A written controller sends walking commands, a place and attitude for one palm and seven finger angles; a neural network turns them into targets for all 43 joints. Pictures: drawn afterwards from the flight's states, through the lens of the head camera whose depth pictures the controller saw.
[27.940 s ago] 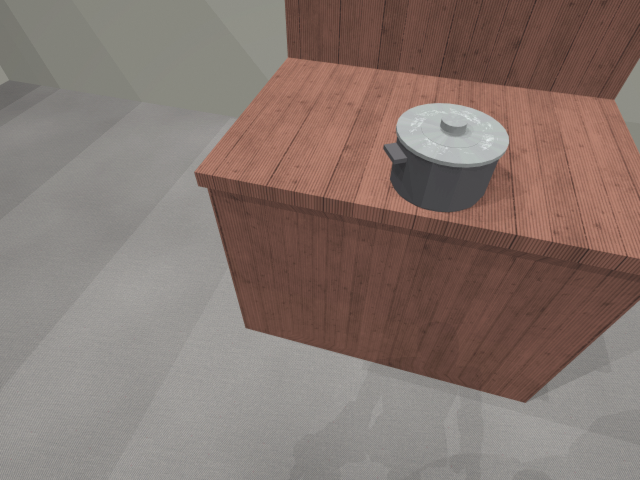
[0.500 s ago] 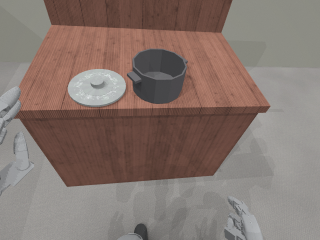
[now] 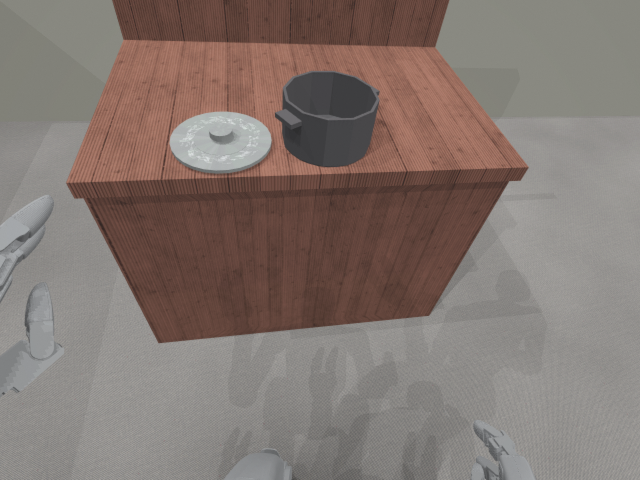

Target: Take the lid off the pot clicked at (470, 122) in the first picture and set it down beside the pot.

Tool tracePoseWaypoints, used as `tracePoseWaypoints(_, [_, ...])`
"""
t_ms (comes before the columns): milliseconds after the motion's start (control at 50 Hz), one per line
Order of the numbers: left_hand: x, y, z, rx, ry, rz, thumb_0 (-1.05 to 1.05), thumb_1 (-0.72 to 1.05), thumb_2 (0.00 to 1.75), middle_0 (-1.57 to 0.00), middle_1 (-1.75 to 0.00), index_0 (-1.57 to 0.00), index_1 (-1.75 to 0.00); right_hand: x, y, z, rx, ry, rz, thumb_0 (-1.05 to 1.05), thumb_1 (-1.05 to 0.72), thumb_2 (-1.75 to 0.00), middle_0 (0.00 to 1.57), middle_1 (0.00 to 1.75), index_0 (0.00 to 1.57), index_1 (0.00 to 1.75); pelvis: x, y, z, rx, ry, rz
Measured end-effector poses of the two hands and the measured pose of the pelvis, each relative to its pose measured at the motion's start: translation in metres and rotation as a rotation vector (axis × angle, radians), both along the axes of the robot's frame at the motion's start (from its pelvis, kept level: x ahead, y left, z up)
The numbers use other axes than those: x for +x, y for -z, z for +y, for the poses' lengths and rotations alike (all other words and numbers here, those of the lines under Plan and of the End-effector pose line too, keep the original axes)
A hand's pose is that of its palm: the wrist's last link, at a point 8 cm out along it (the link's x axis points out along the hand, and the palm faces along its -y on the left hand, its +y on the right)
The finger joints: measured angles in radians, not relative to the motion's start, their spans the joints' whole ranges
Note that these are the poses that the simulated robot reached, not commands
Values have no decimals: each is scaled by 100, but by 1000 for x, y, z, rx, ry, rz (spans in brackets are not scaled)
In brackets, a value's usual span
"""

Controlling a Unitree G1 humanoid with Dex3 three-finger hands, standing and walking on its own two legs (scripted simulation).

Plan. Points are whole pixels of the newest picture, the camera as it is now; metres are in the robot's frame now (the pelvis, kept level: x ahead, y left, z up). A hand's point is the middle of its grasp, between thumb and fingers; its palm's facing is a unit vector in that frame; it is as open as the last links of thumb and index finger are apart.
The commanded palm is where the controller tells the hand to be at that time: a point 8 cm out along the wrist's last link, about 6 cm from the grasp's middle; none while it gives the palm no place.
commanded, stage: stop stepping back and stand still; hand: left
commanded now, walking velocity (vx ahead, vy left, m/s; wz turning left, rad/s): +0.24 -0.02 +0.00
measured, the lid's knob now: (220, 132) +0.74 +0.26 -0.01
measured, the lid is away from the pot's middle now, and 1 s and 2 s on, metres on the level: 0.23 0.23 0.23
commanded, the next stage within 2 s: let the arm hang, fingers relaxed in 1.18 s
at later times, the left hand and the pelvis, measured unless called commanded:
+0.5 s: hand (55, 413) +0.17 +0.31 +0.01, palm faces +0.26 -0.85 -0.45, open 7.4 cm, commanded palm none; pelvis -0.01 +0.04 -0.02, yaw +3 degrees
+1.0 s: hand out of the picture -0.02 +0.17 -0.17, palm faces +0.09 -0.98 -0.19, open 7.3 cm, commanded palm none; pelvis +0.02 +0.00 +0.00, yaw +4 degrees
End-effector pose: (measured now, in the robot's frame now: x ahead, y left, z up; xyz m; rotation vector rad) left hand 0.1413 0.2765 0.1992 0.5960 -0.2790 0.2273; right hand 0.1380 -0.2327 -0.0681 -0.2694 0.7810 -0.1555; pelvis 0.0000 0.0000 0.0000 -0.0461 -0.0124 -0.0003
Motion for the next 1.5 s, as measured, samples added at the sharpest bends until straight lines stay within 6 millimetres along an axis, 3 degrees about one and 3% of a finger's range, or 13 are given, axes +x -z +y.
tracePoseWaypoints(180, [-2,36,42,-188,-99,-87,2,89,90,-21,-31,-21,-30,-11,-1,18,-39,44,-81,2,-90,-90,20,30,21,30,-13,13,29,14,-21,-24])
tracePoseWaypoints(360, [-17,1,40,-51,-44,3,2,89,90,-21,-31,-21,-30,-12,-8,64,74,-37,-49,1,-90,-90,20,30,21,30,-17,-8,35,-9,-28,12])
tracePoseWaypoints(400, [-17,5,44,-10,-65,30,2,89,90,-21,-31,-21,-30,-7,-1,68,93,-66,-35,1,-90,-90,20,30,21,30,-14,-7,35,-13,-41,26])
tracePoseWaypoints(440, [-8,51,56,-34,-124,165,1,89,90,-21,-31,-20,-30,-1,20,65,120,-92,-6,1,-90,-90,20,30,21,30,-13,5,37,10,-45,46])
tracePoseWaypoints(520, [-3,202,65,-326,-313,665,0,90,90,-20,-30,-19,-30,-3,55,53,124,-71,103,1,-90,-90,20,30,21,30,-13,19,41,9,-55,39])
tracePoseWaypoints(560, [-22,269,44,-444,-353,924,1,90,90,-19,-30,-19,-30,-13,61,45,105,-51,148,1,-90,-90,20,30,21,30,-11,21,36,22,-51,27])
tracePoseWaypoints(600, [-50,317,10,-523,-341,1156,1,91,90,-19,-30,-19,-30,-27,62,33,83,-22,196,1,-90,-90,20,30,21,30,-10,21,30,36,-46,18])
tracePoseWaypoints(660, [-96,350,-37,-623,-340,1377,1,94,90,-20,-30,-19,-30,-53,61,14,51,25,298,1,-90,-90,20,30,21,30,-9,16,19,31,-49,10])
tracePoseWaypoints(780, [-160,356,-45,-641,-445,1567,-1,101,90,-21,-30,-20,-30,-103,57,-11,9,99,525,1,-91,-90,20,30,20,30,1,5,4,22,-73,14])
tracePoseWaypoints(880, [-181,349,-48,-629,-498,1665,0,96,90,-20,-30,-20,-30,-128,60,-9,28,131,633,1,-91,-90,19,30,20,30,10,0,1,25,-75,14])
tracePoseWaypoints(1080, [-148,343,-63,-617,-483,1615,1,91,90,-20,-30,-20,-30,-125,75,21,134,130,661,1,-91,-90,20,30,20,30,19,-3,-3,34,-70,-3])
tracePoseWaypoints(1220, [-122,343,-61,-607,-472,1557,2,94,90,-20,-30,-20,-30,-119,77,19,138,144,651,2,-94,-90,20,30,21,30,25,-3,-4,39,-68,-13])
tracePoseWaypoints(1500, [-118,343,-62,-617,-475,1567,1,92,90,-20,-30,-20,-30,-105,73,13,115,147,631,1,-92,-90,20,30,20,30,33,-4,-4,44,-61,-9])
